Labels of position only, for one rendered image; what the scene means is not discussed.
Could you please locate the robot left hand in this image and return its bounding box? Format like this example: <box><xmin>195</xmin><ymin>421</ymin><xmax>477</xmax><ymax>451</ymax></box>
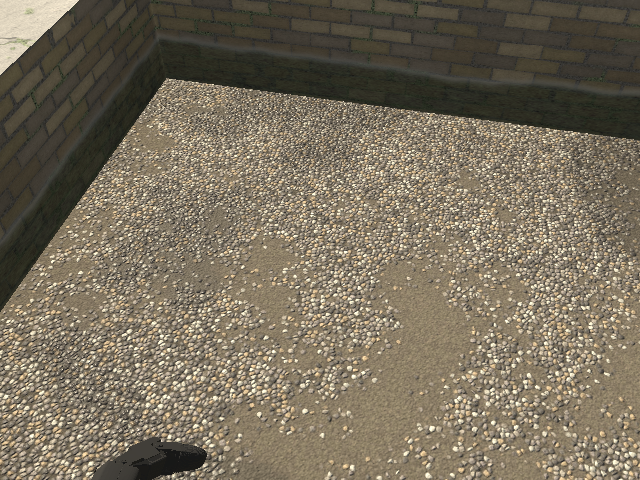
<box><xmin>91</xmin><ymin>437</ymin><xmax>207</xmax><ymax>480</ymax></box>

